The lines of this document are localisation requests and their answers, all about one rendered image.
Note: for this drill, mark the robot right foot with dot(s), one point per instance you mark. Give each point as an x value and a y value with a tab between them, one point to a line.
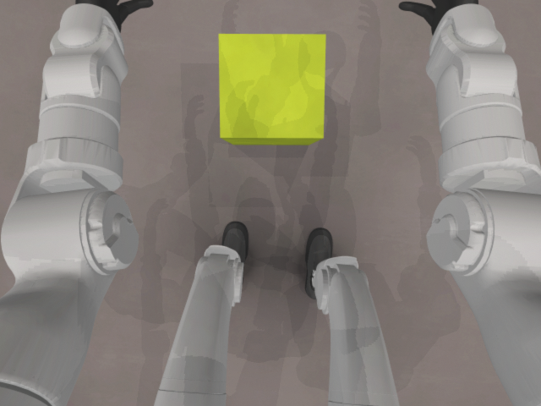
318	249

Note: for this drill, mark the right robot hand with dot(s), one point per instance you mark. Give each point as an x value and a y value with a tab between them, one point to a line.
433	15

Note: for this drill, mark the left robot hand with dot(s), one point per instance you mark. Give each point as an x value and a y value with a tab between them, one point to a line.
119	12

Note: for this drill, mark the robot left forearm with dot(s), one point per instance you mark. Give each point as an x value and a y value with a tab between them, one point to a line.
77	145

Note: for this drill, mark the carton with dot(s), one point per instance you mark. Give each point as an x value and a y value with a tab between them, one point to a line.
272	88

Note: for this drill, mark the left robot shin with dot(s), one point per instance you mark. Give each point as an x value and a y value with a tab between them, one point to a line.
218	249

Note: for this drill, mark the right robot upper arm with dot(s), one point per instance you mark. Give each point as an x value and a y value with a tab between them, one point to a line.
490	241

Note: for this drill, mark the left robot upper arm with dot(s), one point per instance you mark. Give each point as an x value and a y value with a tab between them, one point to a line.
64	250

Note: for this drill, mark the robot right forearm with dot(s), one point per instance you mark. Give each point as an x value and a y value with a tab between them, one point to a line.
479	108

